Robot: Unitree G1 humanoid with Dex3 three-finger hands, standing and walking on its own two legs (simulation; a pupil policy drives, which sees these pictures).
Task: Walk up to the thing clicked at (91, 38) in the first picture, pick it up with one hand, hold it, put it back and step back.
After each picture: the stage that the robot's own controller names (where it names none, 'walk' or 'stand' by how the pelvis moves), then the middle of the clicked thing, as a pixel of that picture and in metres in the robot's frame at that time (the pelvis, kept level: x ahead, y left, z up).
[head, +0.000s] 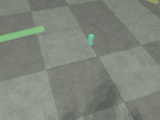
stand; (90, 39) +1.44 -0.11 -0.72
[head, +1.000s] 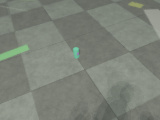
walk; (76, 52) +1.31 +0.17 -0.69
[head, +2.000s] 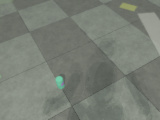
walk; (60, 82) +0.79 +0.28 -0.71
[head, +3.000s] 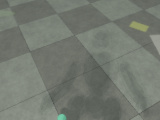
walk; out of the picture +0.47 +0.20 -0.72
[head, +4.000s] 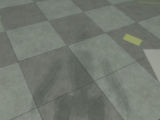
stand; out of the picture +0.32 +0.15 -0.71
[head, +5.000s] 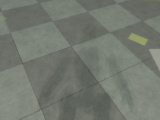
stand; out of the picture +0.30 +0.15 -0.72
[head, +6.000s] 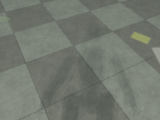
stand; out of the picture +0.31 +0.16 -0.73
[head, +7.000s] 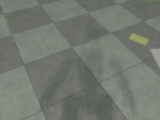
stand; out of the picture +0.30 +0.16 -0.73
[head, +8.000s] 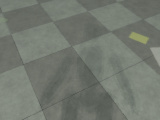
stand; out of the picture +0.29 +0.17 -0.73
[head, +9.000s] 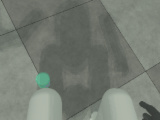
go down; (43, 81) +0.37 +0.16 -0.40
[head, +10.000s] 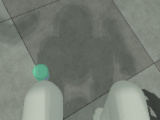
go down; (41, 73) +0.39 +0.16 -0.31
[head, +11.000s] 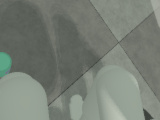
close in; (0, 65) +0.39 +0.19 -0.23
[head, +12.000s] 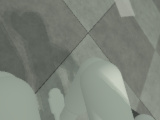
close; out of the picture +0.39 +0.21 -0.23
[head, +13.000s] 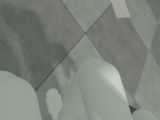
lift; out of the picture +0.39 +0.22 -0.22
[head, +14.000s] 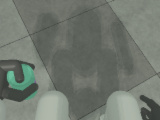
lift; (24, 83) +0.32 +0.20 -0.04
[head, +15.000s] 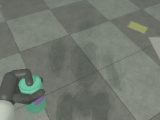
hold; (33, 94) +0.31 +0.17 +0.00
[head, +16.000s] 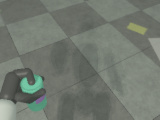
hold; (34, 93) +0.32 +0.17 +0.00
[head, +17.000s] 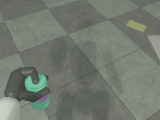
crouch; (38, 92) +0.32 +0.16 +0.00
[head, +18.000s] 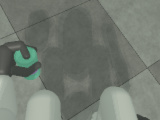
crouch; (28, 64) +0.40 +0.17 -0.10
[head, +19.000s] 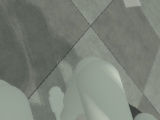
lower; out of the picture +0.43 +0.25 -0.23
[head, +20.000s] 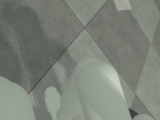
lower; out of the picture +0.42 +0.25 -0.23
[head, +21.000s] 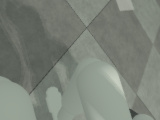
lower; out of the picture +0.42 +0.25 -0.23
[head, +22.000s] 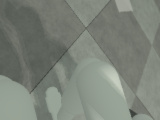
lower; out of the picture +0.41 +0.25 -0.23
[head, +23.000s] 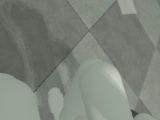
loosen; out of the picture +0.40 +0.23 -0.23
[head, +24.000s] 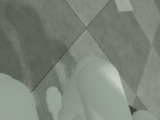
withdraw; out of the picture +0.39 +0.23 -0.23
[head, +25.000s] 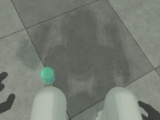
walk; (48, 75) +0.41 +0.17 -0.38
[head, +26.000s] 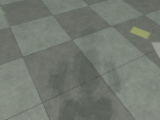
stand; out of the picture +0.34 +0.15 -0.66
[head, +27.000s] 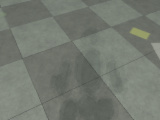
stand; out of the picture +0.33 +0.16 -0.67
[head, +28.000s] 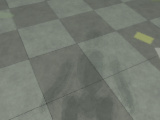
stand; out of the picture +0.34 +0.15 -0.70
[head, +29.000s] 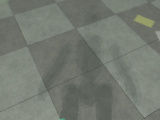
walk; out of the picture +0.37 +0.14 -0.71
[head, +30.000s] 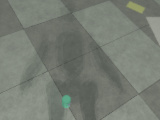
walk; (66, 101) +0.49 +0.07 -0.71
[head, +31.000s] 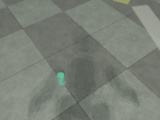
walk; (61, 78) +0.77 +0.24 -0.69
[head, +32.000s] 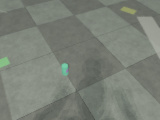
stand; (65, 69) +0.99 +0.18 -0.71
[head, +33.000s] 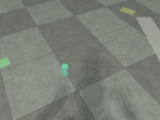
stand; (65, 69) +1.01 +0.17 -0.72
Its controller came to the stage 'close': yes
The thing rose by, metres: 0.71
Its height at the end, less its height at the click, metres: +0.00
